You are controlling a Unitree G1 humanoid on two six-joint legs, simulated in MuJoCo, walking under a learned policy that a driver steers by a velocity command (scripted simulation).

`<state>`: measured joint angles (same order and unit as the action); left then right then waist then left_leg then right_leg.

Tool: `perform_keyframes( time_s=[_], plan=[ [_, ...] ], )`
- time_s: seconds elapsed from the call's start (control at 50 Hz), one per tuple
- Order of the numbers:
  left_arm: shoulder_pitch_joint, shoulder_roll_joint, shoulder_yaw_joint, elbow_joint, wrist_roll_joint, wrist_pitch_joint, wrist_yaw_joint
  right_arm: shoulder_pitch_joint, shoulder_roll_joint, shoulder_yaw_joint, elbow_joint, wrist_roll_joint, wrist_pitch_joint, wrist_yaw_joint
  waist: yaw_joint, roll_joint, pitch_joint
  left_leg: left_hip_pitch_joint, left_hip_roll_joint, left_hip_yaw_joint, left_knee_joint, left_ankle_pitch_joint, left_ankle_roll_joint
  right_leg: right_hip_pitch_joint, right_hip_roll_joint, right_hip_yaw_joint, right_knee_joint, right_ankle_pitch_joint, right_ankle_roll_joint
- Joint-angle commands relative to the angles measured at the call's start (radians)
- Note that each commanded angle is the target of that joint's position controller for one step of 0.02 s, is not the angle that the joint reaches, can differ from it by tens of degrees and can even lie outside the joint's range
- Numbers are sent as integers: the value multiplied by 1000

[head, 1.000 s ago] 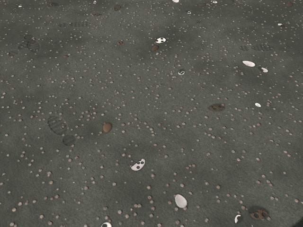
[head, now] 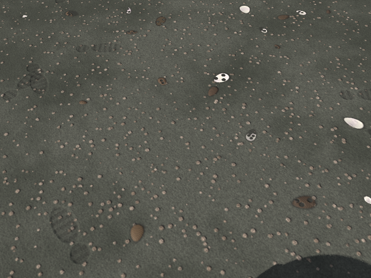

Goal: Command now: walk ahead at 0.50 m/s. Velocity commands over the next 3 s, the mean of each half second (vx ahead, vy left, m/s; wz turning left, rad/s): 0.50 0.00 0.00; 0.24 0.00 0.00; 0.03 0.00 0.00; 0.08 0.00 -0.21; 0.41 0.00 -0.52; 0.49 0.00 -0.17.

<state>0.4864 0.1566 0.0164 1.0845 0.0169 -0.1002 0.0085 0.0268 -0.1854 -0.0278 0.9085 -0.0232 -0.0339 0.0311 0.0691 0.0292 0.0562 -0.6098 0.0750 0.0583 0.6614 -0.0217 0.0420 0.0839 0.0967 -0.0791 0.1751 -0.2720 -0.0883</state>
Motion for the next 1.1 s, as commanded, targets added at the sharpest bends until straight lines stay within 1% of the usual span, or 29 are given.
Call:
perform_keyframes(
  time_s=[0.02, 0.06, 0.1, 0.12, 0.14, 0.16, 0.18, 0.2, 0.24, 0.28, 0.34, 0.46, 0.54, 0.6, 0.64, 0.66, 0.68, 0.7, 0.72, 0.74, 0.76, 0.78, 0.82, 0.88, 0.94, 1.0, 1.04, 1.08, 1.1],
  plan=[
    [81, 139, 23, -6, 9, -2, 12, -112, -56, -8, -90, 2, -21, -3, -10, -98, 56, -25, -39, 31, -67, -45, 28, 41, -305, 125, 26, 640, -105],
    [46, 155, 27, -9, 12, -1, 17, -46, -73, -18, -78, 1, -30, -11, -55, -109, 24, 98, -82, 47, -113, -127, 63, 56, -313, 103, 126, 867, -90],
    [12, 171, 31, -13, 6, 4, 14, 211, -109, -41, 5, -4, -45, -27, -164, -96, -104, 402, -132, 63, -209, -104, 108, 9, -279, 65, 408, 968, -61],
    [-4, 153, 24, -38, -5, 2, 11, 384, -168, -63, 48, -27, -53, -38, -229, -60, -206, 672, 6, -83, -213, -138, 155, -190, -247, 48, 650, 708, -44],
    [102, 47, 3, -64, -49, 3, -2, 484, -272, -91, 57, -48, -50, -40, -195, 162, -352, 978, 330, -578, -269, -208, 305, -567, -71, -23, 1072, 45, 9],
    [66, 142, 33, -51, -21, 7, 0, 429, -236, -87, 57, -7, -35, -26, -183, 51, -342, 915, 336, -731, -371, -229, 315, -667, -44, 112, 1185, -216, -9],
    [-28, 142, 40, -84, -10, 8, -1, 308, -192, -73, 43, 10, -34, -22, -130, 29, -166, 757, 297, -556, -398, -270, 276, -723, -106, 131, 1175, -131, -15],
    [-82, 127, 37, -97, -5, 3, -5, 240, -126, -56, 32, 10, -41, -17, -108, -13, -73, 616, 252, -447, -446, -207, 243, -704, -141, 130, 1117, -64, -13],
    [-78, 89, 37, -96, 17, 25, -14, 222, -63, -35, 53, 11, -54, -24, -47, -1, -14, 455, 164, -292, -500, -125, 175, -613, -185, 120, 1011, -15, 3],
    [-75, 71, 37, -97, 23, 45, -26, 278, -67, -32, 81, 9, -71, -28, -32, 21, -10, 419, 139, -234, -513, -7, 175, -584, -187, 102, 972, 3, 21],
    [-184, 83, 41, -141, 23, 60, -34, 335, -107, -37, 100, 11, -79, -31, -34, 25, 16, 438, 113, -168, -544, 46, 171, -678, -207, 73, 883, 98, 47],
    [-438, 74, 28, -227, 7, 58, -38, 450, -102, -26, 123, 11, -76, -32, -100, 30, 46, 535, 88, -107, -549, 172, 148, -721, -188, 16, 570, 265, 67],
    [-533, 83, 25, -265, 6, 51, -35, 516, -110, -26, 148, 2, -70, -42, -128, 39, 55, 677, 126, -105, -510, 258, 157, -737, -160, 1, 456, 246, 39],
    [-466, 84, 28, -247, 10, 30, -24, 488, -111, -24, 155, -6, -65, -54, -87, 45, 33, 706, 124, -66, -362, 616, 123, -599, -103, -20, 380, 173, 2],
    [-230, 112, 44, -160, 16, 6, -8, 453, -127, -27, 155, 5, -62, -58, 9, 34, -77, 688, 77, -42, -109, 711, 78, -339, -49, -32, 255, 277, -31],
    [-100, 163, 58, -122, 37, -8, 1, 456, -112, -21, 141, 22, -65, -59, 46, 5, -170, 533, 36, -26, 82, 465, 51, -94, -160, 51, 273, 550, -57],
    [6, 258, 78, -111, 57, -10, 1, 552, -35, -6, 127, 51, -62, -61, 29, -183, -341, 277, -91, 31, 441, -282, 16, 219, -484, 345, 384, 1106, -182],
    [5, 261, 82, -110, 0, 8, -7, 631, -62, -21, 160, 71, -48, -65, 14, -210, -477, 173, -174, -80, 638, -622, 5, 275, -569, 538, 329, 1244, -310],
    [-113, 211, 70, -137, -20, 17, -8, 546, -91, -31, 152, 37, -36, -65, -22, -94, -352, 148, -114, -133, 651, -538, 2, 111, -509, 429, 269, 1084, -278],
    [-212, 140, 47, -148, -16, 18, -5, 450, -67, -27, 128, 14, -34, -60, -41, -85, -201, 115, -86, -123, 597, -478, -4, -35, -457, 344, 213, 965, -233],
    [-243, 95, 32, -143, -12, 17, 0, 413, -55, -29, 123, 1, -28, -55, -64, -69, -118, 137, -58, -119, 530, -438, -11, -150, -408, 272, 161, 900, -192],
    [-245, 69, 21, -133, -14, 15, 7, 406, -53, -33, 123, -12, -13, -51, -87, -69, -81, 198, -42, -118, 461, -406, -16, -242, -366, 213, 131, 872, -152],
    [-237, 72, 13, -117, -5, 8, 10, 460, -7, -25, 150, -13, 16, -44, -123, -76, -110, 323, -56, -95, 387, -366, -28, -327, -334, 150, 117, 893, -138],
    [-246, 111, 11, -111, 7, 0, 6, 426, -1, -18, 152, -5, 43, -54, -143, -105, -119, 366, -56, -73, 213, -335, -35, -368, -306, 103, 108, 815, -127],
    [-209, 123, 10, -96, 8, 19, 8, 346, -24, -13, 146, -2, 60, -64, -108, -142, -113, 393, -51, -55, 78, -301, -33, -383, -296, 132, 70, 457, -111],
    [-195, 123, 10, -86, 5, 47, 13, 296, -29, -6, 149, 0, 61, -67, -89, -129, -60, 419, -49, -45, -33, -286, -29, -426, -297, 192, 31, 55, -102],
    [-201, 115, 7, -84, -4, 61, 17, 309, -18, 3, 165, -3, 50, -70, -103, -85, -17, 494, -43, -47, -204, -200, -18, -471, -283, 209, 44, -81, -61],
    [-162, 94, 6, -78, -4, 65, 17, 338, -59, 6, 171, -15, 27, -76, -80, -14, 4, 533, 71, -174, -322, -109, -1, -480, -233, 194, 101, -76, 3],
    [-98, 43, 0, -63, -17, 72, 13, 286, -78, 2, 184, 11, 23, -75, -20, 128, 37, 381, 75, -206, -339, -183, 25, -382, -151, 116, 100, -5, 22]
  ],
)
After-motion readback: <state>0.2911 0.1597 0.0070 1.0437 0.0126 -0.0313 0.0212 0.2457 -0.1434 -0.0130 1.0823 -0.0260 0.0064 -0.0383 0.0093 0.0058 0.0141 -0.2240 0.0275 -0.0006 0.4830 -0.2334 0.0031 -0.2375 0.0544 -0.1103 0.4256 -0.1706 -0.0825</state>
